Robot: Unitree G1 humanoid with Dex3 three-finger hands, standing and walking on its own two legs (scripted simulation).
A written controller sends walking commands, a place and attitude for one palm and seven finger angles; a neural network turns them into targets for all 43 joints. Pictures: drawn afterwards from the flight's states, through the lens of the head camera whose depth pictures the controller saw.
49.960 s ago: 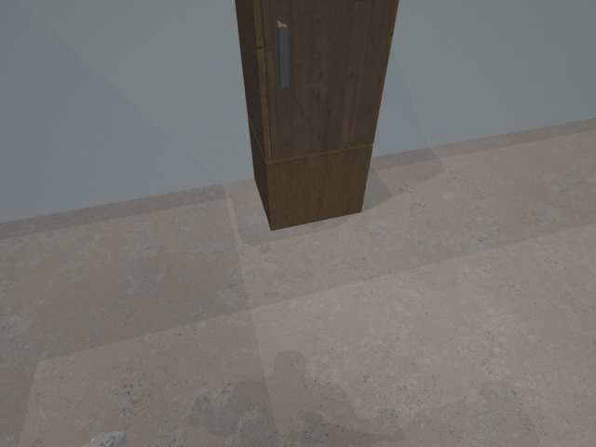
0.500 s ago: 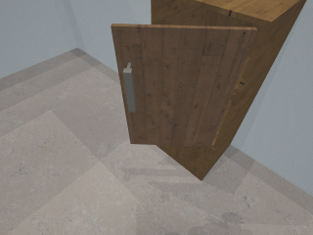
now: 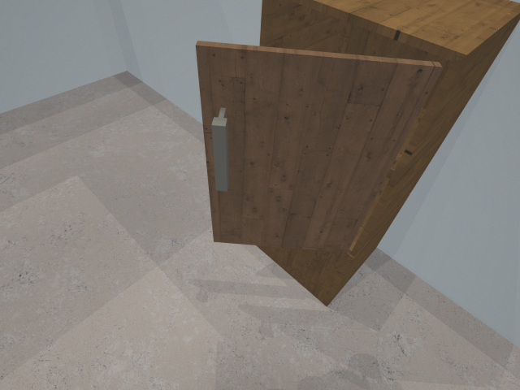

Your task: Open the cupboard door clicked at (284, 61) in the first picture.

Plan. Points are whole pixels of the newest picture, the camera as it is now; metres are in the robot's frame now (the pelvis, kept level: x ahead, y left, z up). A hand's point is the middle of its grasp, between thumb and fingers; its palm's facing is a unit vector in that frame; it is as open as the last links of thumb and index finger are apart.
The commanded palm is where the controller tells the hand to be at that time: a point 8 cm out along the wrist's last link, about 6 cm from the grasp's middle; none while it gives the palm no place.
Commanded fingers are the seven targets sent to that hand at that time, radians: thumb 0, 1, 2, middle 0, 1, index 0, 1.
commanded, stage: come to a stop and stand still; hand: left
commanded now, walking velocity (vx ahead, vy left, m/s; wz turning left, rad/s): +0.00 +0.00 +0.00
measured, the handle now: (222, 150) +0.55 +0.12 +0.04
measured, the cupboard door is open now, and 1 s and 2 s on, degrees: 41 41 41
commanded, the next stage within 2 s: look again from close up in 0.56 s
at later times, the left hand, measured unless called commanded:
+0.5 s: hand out of the picture +0.04 +0.16 -0.18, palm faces -0.02 -0.98 -0.18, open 7.4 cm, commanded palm none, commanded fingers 0.00 0.90 0.90 -0.20 -0.30 -0.20 -0.30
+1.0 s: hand out of the picture +0.04 +0.15 -0.18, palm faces +0.00 -0.98 -0.19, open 7.4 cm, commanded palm none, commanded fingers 0.00 0.90 0.90 -0.20 -0.30 -0.20 -0.30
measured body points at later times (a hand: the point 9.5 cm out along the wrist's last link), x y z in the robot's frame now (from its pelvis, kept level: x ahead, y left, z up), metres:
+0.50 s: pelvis +0.03 -0.01 +0.00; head +0.05 +0.00 +0.45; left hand +0.04 +0.21 -0.16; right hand +0.04 -0.24 -0.15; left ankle +0.05 +0.03 -0.74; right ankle -0.02 -0.13 -0.74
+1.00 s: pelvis +0.04 -0.02 +0.00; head +0.06 -0.01 +0.45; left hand +0.04 +0.20 -0.16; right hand +0.07 -0.25 -0.15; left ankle +0.05 +0.03 -0.74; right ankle -0.02 -0.13 -0.74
